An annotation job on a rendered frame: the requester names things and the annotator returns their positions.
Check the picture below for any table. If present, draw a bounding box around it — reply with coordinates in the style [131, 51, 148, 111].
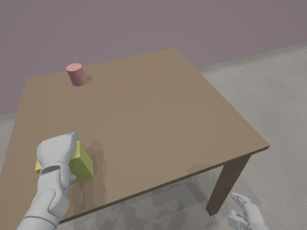
[0, 48, 270, 230]

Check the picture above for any left robot hand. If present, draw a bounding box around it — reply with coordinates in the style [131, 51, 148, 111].
[36, 131, 81, 183]

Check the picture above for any right robot hand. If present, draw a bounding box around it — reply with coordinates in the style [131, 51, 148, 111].
[228, 192, 266, 230]

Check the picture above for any sponge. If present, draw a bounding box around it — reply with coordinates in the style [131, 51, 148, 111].
[35, 140, 94, 185]

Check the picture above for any left robot forearm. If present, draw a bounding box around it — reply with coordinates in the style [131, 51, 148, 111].
[16, 162, 70, 230]

